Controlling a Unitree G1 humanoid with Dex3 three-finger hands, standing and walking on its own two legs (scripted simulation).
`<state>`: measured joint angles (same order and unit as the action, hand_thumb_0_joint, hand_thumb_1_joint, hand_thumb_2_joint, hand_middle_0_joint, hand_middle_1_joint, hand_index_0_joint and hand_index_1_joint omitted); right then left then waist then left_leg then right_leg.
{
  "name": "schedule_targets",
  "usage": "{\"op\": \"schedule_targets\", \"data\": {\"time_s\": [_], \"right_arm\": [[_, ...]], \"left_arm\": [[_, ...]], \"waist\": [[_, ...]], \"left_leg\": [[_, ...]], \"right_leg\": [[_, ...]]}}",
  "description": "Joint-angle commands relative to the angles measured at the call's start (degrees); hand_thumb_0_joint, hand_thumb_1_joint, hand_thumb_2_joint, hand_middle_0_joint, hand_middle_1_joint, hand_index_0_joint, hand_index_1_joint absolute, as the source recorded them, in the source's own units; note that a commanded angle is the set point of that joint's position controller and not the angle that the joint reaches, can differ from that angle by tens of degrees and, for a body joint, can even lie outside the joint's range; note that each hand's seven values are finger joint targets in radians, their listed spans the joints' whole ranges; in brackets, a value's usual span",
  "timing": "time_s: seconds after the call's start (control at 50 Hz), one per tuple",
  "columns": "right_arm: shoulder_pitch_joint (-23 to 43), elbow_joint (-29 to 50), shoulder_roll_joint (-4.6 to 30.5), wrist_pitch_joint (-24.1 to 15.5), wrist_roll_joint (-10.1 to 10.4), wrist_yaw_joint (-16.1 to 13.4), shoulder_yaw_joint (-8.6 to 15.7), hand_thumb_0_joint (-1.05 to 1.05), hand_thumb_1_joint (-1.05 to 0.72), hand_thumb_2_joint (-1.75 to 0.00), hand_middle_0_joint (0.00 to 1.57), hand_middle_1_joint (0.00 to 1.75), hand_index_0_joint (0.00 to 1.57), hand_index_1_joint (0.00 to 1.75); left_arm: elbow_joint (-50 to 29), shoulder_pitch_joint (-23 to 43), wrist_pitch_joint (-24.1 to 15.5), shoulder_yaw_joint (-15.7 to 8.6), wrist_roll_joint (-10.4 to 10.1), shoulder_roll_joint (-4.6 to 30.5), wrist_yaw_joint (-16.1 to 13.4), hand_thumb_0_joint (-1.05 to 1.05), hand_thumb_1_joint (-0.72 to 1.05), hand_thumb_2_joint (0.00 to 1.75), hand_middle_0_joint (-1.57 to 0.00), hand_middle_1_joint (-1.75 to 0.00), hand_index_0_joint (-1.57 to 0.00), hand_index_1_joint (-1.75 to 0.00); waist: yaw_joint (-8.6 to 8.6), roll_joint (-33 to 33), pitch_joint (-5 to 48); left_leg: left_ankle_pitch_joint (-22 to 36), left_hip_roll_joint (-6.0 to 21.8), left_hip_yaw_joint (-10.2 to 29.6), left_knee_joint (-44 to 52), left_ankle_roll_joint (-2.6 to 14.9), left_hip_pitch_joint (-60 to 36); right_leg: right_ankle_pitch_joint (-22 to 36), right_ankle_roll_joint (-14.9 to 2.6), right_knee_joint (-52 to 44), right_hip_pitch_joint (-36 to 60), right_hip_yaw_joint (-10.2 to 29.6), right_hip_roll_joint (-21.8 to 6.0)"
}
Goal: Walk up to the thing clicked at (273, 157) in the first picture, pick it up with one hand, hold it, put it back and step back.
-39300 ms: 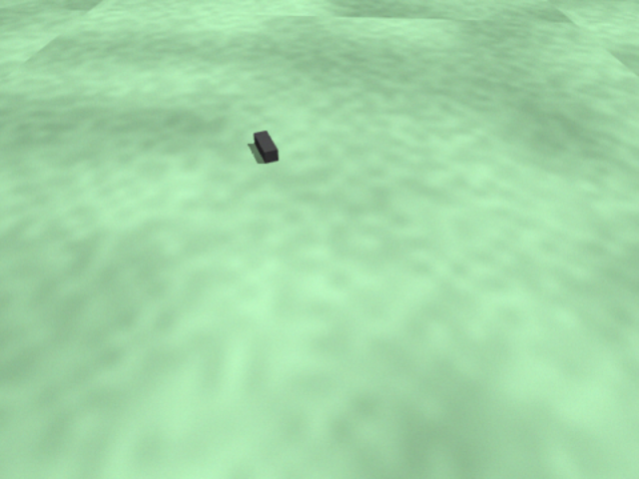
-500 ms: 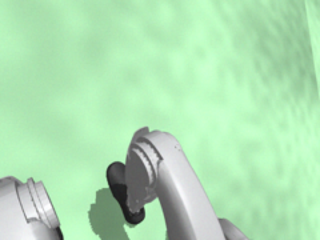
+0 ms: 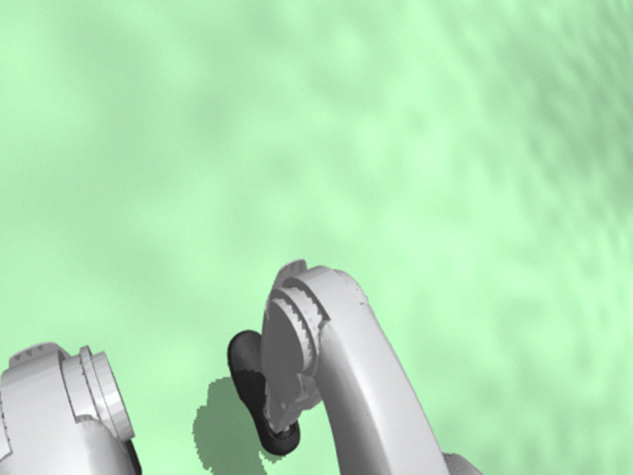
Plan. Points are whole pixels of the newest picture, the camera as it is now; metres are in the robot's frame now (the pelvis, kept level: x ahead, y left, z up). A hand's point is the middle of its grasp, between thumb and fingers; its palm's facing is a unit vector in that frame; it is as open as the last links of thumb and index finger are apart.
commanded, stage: withdraw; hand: left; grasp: from above
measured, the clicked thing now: out of the picture +0.49 +0.34 -0.27
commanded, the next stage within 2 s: home in 0.64 s
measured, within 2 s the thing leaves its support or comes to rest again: rests again in 0.06 s
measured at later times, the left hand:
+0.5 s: hand out of the picture +0.45 +0.33 -0.11, palm faces -0.50 -0.13 -0.86, open 13.7 cm
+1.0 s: hand out of the picture +0.48 +0.36 -0.08, palm faces -0.37 -0.19 -0.91, open 12.5 cm
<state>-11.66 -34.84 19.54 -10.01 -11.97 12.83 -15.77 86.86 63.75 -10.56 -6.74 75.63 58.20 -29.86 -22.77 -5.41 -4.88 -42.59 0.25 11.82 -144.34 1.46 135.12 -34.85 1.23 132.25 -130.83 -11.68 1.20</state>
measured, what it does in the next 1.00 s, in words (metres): stands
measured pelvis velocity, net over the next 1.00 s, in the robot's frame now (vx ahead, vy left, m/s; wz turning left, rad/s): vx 0.00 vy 0.00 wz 0.11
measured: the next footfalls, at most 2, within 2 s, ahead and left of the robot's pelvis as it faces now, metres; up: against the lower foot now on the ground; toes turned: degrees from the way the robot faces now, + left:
none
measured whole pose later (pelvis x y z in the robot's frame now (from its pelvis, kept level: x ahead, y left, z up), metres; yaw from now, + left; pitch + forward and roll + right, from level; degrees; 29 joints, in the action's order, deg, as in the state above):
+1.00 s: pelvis +0.00 +0.00 +0.05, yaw +6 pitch +37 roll -10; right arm -14.6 -36.0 14.8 1.3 -5.3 8.0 -7.2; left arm 71.4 57.8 -2.7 -5.4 61.8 46.3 -9.6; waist -16.1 3.4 3.8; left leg -41.2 -0.5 5.3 -133.2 2.4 129.9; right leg -36.4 1.3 125.8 -127.2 -5.9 -0.2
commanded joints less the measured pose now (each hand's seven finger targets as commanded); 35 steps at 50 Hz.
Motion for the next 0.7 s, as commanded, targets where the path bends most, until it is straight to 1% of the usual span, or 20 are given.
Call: {"op": "schedule_targets", "data": {"time_s": [0.0,0.02,0.04,0.06,0.12,0.16,0.2,0.22,0.28,0.34,0.36,0.4,0.42,0.44,0.5,0.56,0.58,0.6,0.62,0.68], "right_arm": [[-10.54,-0.69,16.9,0.77,2.31,0.46,9.3,0.0,-0.9,-0.9,0.2,0.3,0.2,0.3],[-10.8,-1.26,16.56,1.39,2.86,0.71,10.01,0.0,-0.91,-0.9,0.2,0.3,0.2,0.3],[-10.7,-1.48,16.03,2.34,3.49,0.87,10.6,0.0,-0.9,-0.9,0.2,0.3,0.2,0.3],[-11.32,-1.86,15.81,3.14,4.09,0.93,11.63,0.0,-0.91,-0.9,0.2,0.3,0.2,0.3],[-13.28,-2.62,14.73,6.09,5.33,0.11,13.22,0.0,-0.91,-0.9,0.2,0.3,0.2,0.3],[-13.6,-1.96,15.12,7.79,5.99,-1.19,13.89,0.0,-0.91,-0.91,0.2,0.3,0.2,0.3],[-13.88,-1.29,15.52,9.18,6.21,-2.98,13.85,0.0,-0.9,-0.9,0.2,0.3,0.2,0.3],[-13.75,-0.88,15.33,9.68,6.31,-3.81,13.93,0.0,-0.9,-0.9,0.2,0.3,0.2,0.3],[-13.66,-0.26,14.65,10.73,6.48,-6.2,13.33,0.0,-0.9,-0.9,0.2,0.3,0.2,0.3],[-11.62,0.76,13.03,11.27,5.96,-7.53,11.89,0.0,-0.9,-0.9,0.2,0.3,0.2,0.3],[-11.14,0.6,13.42,11.3,5.97,-7.93,11.56,0.0,-0.9,-0.9,0.2,0.3,0.2,0.3],[-9.75,0.73,12.11,11.33,5.34,-8.08,10.51,0.0,-0.9,-0.9,0.2,0.3,0.2,0.3],[-9.33,0.46,12.3,11.43,5.29,-8.26,10.5,0.0,-0.9,-0.9,0.2,0.3,0.2,0.3],[-8.8,0.33,12.48,11.49,5.12,-8.26,10.25,0.0,-0.9,-0.9,0.2,0.3,0.2,0.3],[-9.35,-0.94,12.64,10.8,4.59,-7.66,10.39,0.0,-0.9,-0.9,0.2,0.3,0.2,0.3],[-9.97,-2.01,13.17,10.01,3.99,-7.56,11.01,0.0,-0.9,-0.9,0.2,0.3,0.2,0.3],[-10.19,-2.41,13.7,9.54,3.8,-7.51,11.26,0.0,-0.9,-0.9,0.2,0.3,0.2,0.3],[-10.49,-2.89,13.29,9.21,3.53,-7.58,11.24,0.0,-0.9,-0.9,0.2,0.3,0.2,0.3],[-11.13,-3.63,13.6,8.79,3.4,-7.6,11.13,0.0,-0.9,-0.9,0.2,0.3,0.2,0.3],[-11.77,-4.14,13.77,7.68,3.42,-7.47,11.1,0.0,-0.91,-0.9,0.2,0.3,0.2,0.3]], "left_arm": [[-16.56,14.64,5.8,-2.02,-4.29,12.89,-0.11,0.0,-0.54,1.0,-0.07,-1.0,-0.07,-1.0],[-17.02,13.93,7.13,-1.4,-5.49,11.02,1.49,0.0,-0.54,1.0,-0.07,-0.99,-0.07,-0.99],[-19.26,13.17,8.12,-0.75,-6.74,9.82,3.27,0.0,-0.54,1.0,-0.07,-1.0,-0.07,-1.0],[-18.97,11.81,9.16,0.55,-8.16,7.09,5.52,0.0,-0.54,1.0,-0.07,-0.99,-0.07,-1.0],[-20.37,12.6,10.84,5.66,-11.08,-0.69,13.46,0.0,-0.53,1.0,-0.08,-0.99,-0.07,-1.0],[-18.41,10.23,10.8,8.02,-13.07,-4.02,19.21,0.0,-0.53,1.01,-0.09,-0.98,-0.08,-1.0],[-20.03,11.44,9.61,8.88,-14.53,-4.75,23.96,0.0,-0.51,1.0,-0.09,-0.99,-0.08,-1.0],[-20.79,11.31,8.79,8.66,-14.77,-4.36,25.47,0.0,-0.49,0.99,-0.11,-0.98,-0.1,-0.98],[-21.05,13.68,5.09,7.98,-13.63,-2.8,27.59,0.0,-0.43,0.95,-0.15,-0.94,-0.15,-0.95],[-19.27,13.06,0.77,5.73,-11.72,1.64,26.61,0.0,-0.43,0.94,-0.16,-0.93,-0.16,-0.94],[-19.09,13.39,-0.81,4.48,-10.72,3.7,25.37,0.0,-0.43,0.94,-0.17,-0.92,-0.16,-0.93],[-19.12,15.02,-3.74,4.42,-8.65,3.95,22.63,0.0,-0.45,0.95,-0.15,-0.94,-0.15,-0.94],[-20.01,16.37,-4.78,3.49,-7.28,5.29,20.77,0.0,-0.45,0.96,-0.14,-0.95,-0.14,-0.95],[-18.75,17.21,-5.47,3.48,-5.93,5.57,18.69,0.0,-0.47,0.97,-0.12,-0.96,-0.12,-0.96],[-15.55,21.18,-6.09,4.2,-3.56,3.97,12.88,0.0,-0.5,0.98,-0.09,-0.99,-0.09,-0.98],[-14.38,26.6,-4.89,4.44,-2.76,3.44,8.63,0.0,-0.51,0.99,-0.09,-0.99,-0.09,-0.99],[-12.79,26.89,-4.19,4.01,-2.6,3.61,7.35,0.0,-0.51,0.98,-0.08,-0.99,-0.09,-0.99],[-12.12,27.65,-3.56,4.68,-2.59,2.7,6.41,0.0,-0.51,0.99,-0.09,-0.99,-0.09,-0.99],[-11.84,28.56,-2.9,4.11,-2.31,3.64,5.48,0.0,-0.51,0.99,-0.09,-0.99,-0.09,-0.99],[-11.1,30.01,-0.44,2.91,-2.01,6.27,4.88,0.0,-0.49,0.97,-0.12,-0.96,-0.12,-0.96]], "waist": [[4.98,42.51,49.55],[5.34,40.65,48.79],[6.21,40.61,50.41],[5.86,37.8,49.24],[2.89,29.73,45.73],[1.45,21.6,38.93],[0.89,17.11,34.72],[1.63,16.41,34.87],[2.09,13.3,36.18],[4.08,14.04,36.94],[5.32,14.96,37.22],[5.24,18.37,38.54],[6.19,20.58,40.54],[6.17,23.19,40.95],[3.89,27.5,40.86],[2.52,30.61,43.62],[2.24,30.65,42.55],[1.54,30.22,43.33],[1.47,29.99,44.14],[2.22,31.35,47.1]], "left_leg": [[21.84,1.07,-5.33,19.7,-1.74,-37.26],[21.72,0.92,-5.74,20.14,-1.48,-36.59],[21.35,0.71,-6.44,21.2,-1.32,-35.66],[20.31,0.59,-6.61,22.22,-1.04,-34.98],[18.5,0.4,-6.75,24.17,-0.17,-32.38],[15.3,-0.16,-6.7,24.6,0.54,-27.77],[13.42,-0.91,-7.07,24.9,0.74,-24.83],[13.4,-1.06,-7.1,25.43,0.5,-25.45],[12.93,-1.5,-7.54,24.22,0.35,-24.39],[10.87,-1.72,-8.54,23.39,0.44,-23.04],[9.93,-2.0,-8.74,23.25,0.34,-23.01],[8.2,-1.84,-9.02,23.13,0.37,-23.92],[8.59,-1.78,-9.08,23.2,0.12,-26.45],[8.4,-1.76,-8.93,23.33,-0.17,-27.37],[8.1,-1.59,-8.32,23.83,-0.4,-30.71],[8.48,-1.23,-6.99,24.31,-0.65,-34.53],[8.22,-1.27,-6.8,24.57,-0.62,-34.39],[8.05,-1.17,-7.02,23.72,-0.53,-33.49],[8.87,-1.36,-7.49,23.29,-0.32,-33.07],[10.78,-1.29,-7.82,22.68,-0.19,-33.3]], "right_leg": [[16.56,-3.79,-9.4,22.82,-1.14,3.01],[16.62,-3.78,-10.29,22.32,-0.5,2.73],[16.29,-3.85,-10.92,23.87,0.04,2.91],[15.37,-3.87,-11.95,23.74,0.5,2.94],[14.67,-3.74,-15.43,26.68,1.3,3.11],[11.94,-4.1,-18.11,26.76,1.78,2.69],[9.3,-4.44,-20.17,27.32,2.44,2.07],[8.36,-4.6,-20.35,27.57,2.6,1.85],[7.43,-4.63,-21.29,28.91,3.26,1.54],[4.82,-4.27,-20.69,29.34,4.14,1.44],[3.35,-4.43,-20.48,27.89,4.08,1.13],[1.89,-4.08,-19.44,27.44,4.31,1.56],[2.17,-4.13,-18.67,26.06,4.21,1.54],[1.95,-4.35,-17.64,24.48,3.99,1.63],[2.97,-4.19,-15.74,20.88,2.91,1.67],[4.96,-4.19,-13.85,17.85,1.65,1.5],[5.15,-4.0,-13.64,16.56,1.13,1.14],[4.79,-4.09,-13.39,17.38,1.48,1.54],[5.81,-3.86,-13.52,17.95,1.33,1.28],[7.71,-3.88,-12.52,17.81,1.52,1.06]]}}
